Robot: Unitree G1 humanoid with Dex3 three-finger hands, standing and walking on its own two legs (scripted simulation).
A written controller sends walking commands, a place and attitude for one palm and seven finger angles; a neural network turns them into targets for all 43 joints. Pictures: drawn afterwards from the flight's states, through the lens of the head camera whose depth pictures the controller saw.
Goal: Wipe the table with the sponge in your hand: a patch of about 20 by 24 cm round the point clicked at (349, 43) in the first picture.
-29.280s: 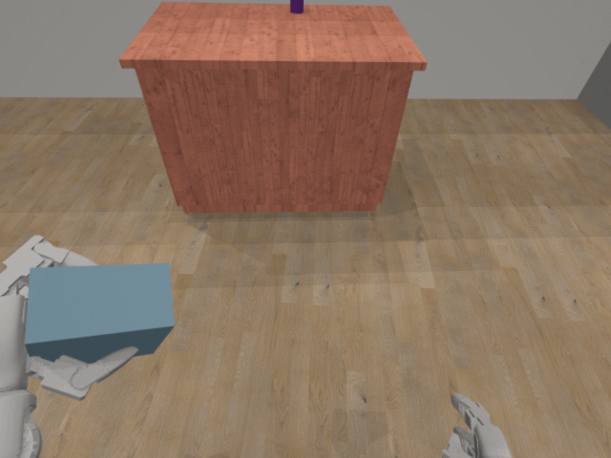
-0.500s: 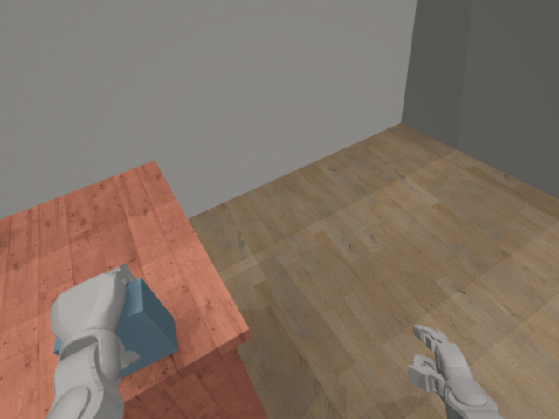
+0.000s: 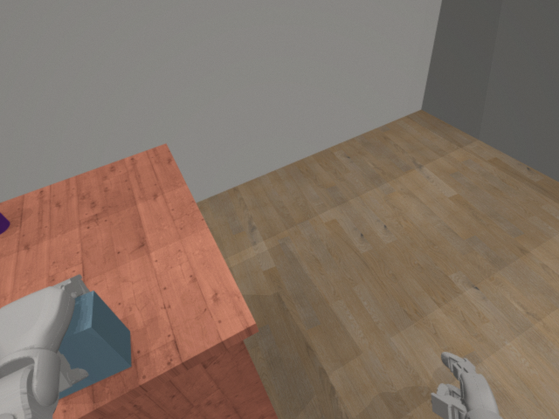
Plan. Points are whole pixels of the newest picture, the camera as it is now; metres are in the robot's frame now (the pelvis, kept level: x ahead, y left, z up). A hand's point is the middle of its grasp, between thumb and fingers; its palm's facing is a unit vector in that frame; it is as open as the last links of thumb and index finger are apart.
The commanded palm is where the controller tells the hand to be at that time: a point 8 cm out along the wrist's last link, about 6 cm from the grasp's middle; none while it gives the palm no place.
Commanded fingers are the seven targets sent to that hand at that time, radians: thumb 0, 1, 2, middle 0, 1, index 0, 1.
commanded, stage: wipe forward along the middle lane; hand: left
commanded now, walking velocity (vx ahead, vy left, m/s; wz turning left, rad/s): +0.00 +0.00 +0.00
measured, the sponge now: (77, 353) +0.18 +0.33 +0.03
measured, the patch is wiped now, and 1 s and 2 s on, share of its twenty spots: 1.00 1.00 1.00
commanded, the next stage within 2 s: slide back across to the first lane in 1.44 s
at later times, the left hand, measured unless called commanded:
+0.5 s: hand (62, 302) +0.23 +0.36 +0.07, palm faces -0.03 -0.04 -1.00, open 10.5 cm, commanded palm +0.22 +0.37 +0.10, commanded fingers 0.00 0.10 1.30 -1.20 -1.60 -1.20 -1.60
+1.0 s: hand (68, 264) +0.30 +0.40 +0.07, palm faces -0.05 -0.03 -1.00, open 10.5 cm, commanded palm +0.28 +0.39 +0.11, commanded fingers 0.00 0.10 1.30 -1.20 -1.60 -1.20 -1.60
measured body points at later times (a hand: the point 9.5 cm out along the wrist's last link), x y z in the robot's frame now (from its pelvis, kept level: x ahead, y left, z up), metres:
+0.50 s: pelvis -0.03 +0.03 +0.00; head -0.04 -0.02 +0.45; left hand +0.23 +0.36 +0.12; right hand +0.19 -0.21 -0.10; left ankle -0.02 +0.17 -0.73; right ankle -0.03 -0.02 -0.73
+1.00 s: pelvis -0.02 +0.06 +0.00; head -0.02 +0.03 +0.45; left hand +0.30 +0.39 +0.13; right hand +0.15 -0.18 -0.12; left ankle -0.02 +0.17 -0.73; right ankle -0.03 -0.02 -0.73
